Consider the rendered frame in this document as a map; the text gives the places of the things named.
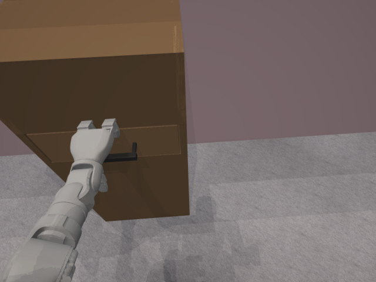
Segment handle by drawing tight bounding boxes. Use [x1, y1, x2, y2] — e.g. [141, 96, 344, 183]
[104, 142, 137, 163]

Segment robot left upper arm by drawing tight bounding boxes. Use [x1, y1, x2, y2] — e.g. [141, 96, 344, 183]
[6, 238, 78, 282]

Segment robot left hand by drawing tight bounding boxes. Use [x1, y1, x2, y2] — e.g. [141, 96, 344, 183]
[70, 118, 120, 192]

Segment cabinet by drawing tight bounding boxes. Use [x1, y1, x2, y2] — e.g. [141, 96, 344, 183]
[0, 0, 190, 221]

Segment robot left forearm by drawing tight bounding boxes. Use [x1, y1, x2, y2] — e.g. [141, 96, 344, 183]
[1, 159, 103, 282]

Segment drawer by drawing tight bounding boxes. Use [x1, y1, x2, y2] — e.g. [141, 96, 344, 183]
[27, 125, 180, 162]

